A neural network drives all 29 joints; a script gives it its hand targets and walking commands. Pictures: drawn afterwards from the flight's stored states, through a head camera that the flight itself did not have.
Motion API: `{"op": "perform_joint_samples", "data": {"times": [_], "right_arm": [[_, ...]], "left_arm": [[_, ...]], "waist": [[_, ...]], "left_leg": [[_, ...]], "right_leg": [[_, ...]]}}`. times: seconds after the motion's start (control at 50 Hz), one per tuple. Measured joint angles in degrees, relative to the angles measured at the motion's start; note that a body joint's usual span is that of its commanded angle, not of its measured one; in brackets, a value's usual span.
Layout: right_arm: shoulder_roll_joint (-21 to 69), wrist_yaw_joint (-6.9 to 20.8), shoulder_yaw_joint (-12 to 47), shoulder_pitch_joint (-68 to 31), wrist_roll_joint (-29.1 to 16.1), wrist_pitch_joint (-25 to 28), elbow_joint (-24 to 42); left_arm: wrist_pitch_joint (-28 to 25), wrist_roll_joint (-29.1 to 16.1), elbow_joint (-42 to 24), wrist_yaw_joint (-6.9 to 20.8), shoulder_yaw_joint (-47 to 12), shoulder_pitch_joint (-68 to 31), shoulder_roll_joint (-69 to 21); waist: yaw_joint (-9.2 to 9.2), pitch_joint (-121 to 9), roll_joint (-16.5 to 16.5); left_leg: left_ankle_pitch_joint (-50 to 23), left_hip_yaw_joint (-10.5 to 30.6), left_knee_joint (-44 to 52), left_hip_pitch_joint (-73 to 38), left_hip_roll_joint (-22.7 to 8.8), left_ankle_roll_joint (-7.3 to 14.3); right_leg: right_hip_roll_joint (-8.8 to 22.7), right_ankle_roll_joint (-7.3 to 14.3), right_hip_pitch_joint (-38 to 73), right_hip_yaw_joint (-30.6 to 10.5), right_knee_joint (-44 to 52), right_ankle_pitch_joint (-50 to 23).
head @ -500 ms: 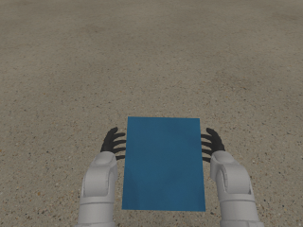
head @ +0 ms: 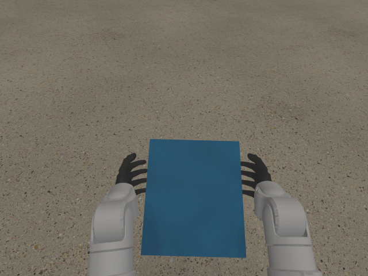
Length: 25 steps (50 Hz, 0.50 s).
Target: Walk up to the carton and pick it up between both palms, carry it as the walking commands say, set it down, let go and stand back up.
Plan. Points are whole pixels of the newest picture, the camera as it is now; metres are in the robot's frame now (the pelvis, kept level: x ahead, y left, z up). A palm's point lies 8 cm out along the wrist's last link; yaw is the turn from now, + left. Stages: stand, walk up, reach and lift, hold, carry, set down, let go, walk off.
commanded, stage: carry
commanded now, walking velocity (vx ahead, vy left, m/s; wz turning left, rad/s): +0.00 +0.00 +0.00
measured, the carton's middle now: (191, 198) +0.32 +0.02 -0.03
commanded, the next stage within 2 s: none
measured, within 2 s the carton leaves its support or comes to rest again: neither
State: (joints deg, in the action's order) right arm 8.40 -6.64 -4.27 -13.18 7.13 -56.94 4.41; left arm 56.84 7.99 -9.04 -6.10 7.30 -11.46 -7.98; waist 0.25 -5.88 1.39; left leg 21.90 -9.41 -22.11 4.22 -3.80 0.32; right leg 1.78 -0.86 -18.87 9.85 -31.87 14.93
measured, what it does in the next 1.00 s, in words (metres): steps on the spot: right foot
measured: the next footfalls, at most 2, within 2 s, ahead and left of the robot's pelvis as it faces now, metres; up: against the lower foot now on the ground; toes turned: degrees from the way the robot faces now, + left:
right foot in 0.02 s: +0.05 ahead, -0.12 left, +0.00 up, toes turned +13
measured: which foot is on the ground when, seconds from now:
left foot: down 0.00-1.00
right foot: up 0.00-0.00, down 0.02-1.00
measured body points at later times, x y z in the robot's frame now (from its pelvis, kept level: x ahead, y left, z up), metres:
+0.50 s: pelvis +0.02 +0.01 +0.00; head +0.00 +0.02 +0.45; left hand +0.31 +0.17 +0.06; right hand +0.32 -0.12 +0.05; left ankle -0.12 +0.09 -0.73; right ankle +0.01 -0.11 -0.73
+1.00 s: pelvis -0.02 -0.01 -0.01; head -0.04 +0.00 +0.44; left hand +0.27 +0.15 +0.04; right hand +0.28 -0.13 +0.04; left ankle -0.12 +0.09 -0.74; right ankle +0.01 -0.11 -0.74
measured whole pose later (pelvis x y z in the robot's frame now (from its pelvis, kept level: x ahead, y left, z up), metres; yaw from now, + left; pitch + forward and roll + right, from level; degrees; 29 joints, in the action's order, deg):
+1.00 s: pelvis -0.02 -0.01 -0.01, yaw +1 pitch +1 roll -1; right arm 8.1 -5.1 -6.1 -11.3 10.0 -48.9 -4.9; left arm 48.4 10.9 1.6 -2.6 6.2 -10.1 -7.8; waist 0.9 -6.1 0.5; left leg 25.4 -8.5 -30.1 5.9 -3.1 0.0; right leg 3.0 1.5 -18.6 11.3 -32.9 15.5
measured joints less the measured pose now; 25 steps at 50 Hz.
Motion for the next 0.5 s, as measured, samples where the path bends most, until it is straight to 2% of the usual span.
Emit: {"op": "perform_joint_samples", "data": {"times": [0.02, 0.06, 0.12, 0.18, 0.24, 0.34, 0.5], "right_arm": [[-0.01, 0.03, -0.40, 0.10, -0.03, -0.17, -0.21], [-0.15, 0.78, -1.58, 0.70, 0.92, 0.70, -2.78], [-0.53, 0.54, -1.06, 2.83, 0.38, 1.48, -3.67], [-0.67, 0.01, -0.05, 3.76, -1.46, 0.63, 0.36], [-0.49, 0.13, -0.03, 2.68, -0.59, 1.07, 1.19], [-0.32, 0.69, -1.26, 1.64, 1.54, 2.62, -2.73], [-0.26, 0.69, -1.37, 1.29, 1.81, 2.55, -3.33]], "left_arm": [[0.41, -0.12, 0.21, -0.02, -0.15, -0.14, -0.04], [-0.26, 0.73, 3.52, 1.08, -0.76, -0.12, -0.08], [-1.49, 1.61, 6.17, 1.48, -1.51, 0.67, 0.05], [-1.80, 1.03, 3.41, 0.84, -1.65, 1.41, 0.18], [-2.49, 0.78, 2.12, 0.91, -1.45, 1.02, 0.12], [-3.08, 1.02, 4.64, 1.86, -1.43, 0.61, 0.05], [-3.00, 1.34, 5.22, 1.94, -1.29, 0.16, 0.00]], "waist": [[-0.02, 0.41, 0.24], [-0.09, 0.55, -1.21], [-0.56, 1.25, -2.64], [-0.84, 1.91, -2.70], [-0.24, 1.42, -2.12], [0.87, 0.20, -1.63], [0.50, -0.61, -1.84]], "left_leg": [[1.27, 0.00, -1.18, 0.06, 0.42, 0.03], [3.13, 0.49, -5.00, 0.98, -0.12, -0.22], [2.90, 0.99, -8.99, 1.80, -0.79, -0.89], [3.29, 0.98, -6.47, 0.14, -0.33, -0.69], [3.64, 0.91, -6.08, 0.27, 0.10, -0.44], [1.75, 0.89, -7.95, 0.65, 0.13, -0.55], [1.72, 1.10, -6.12, -0.25, 0.78, -0.41]], "right_leg": [[-0.18, 0.23, 0.28, 0.29, 2.78, -2.97], [-0.54, 1.61, 1.75, 0.97, 4.12, -1.70], [-0.70, 2.45, 2.26, 1.31, 2.74, -0.92], [-0.23, 2.25, 1.67, 1.29, 0.75, -0.85], [0.28, 1.83, 0.75, 1.14, -0.67, -0.07], [0.50, 1.86, 1.40, 1.12, -0.53, -1.30], [1.19, 1.65, 1.27, 1.36, -1.29, -0.88]]}}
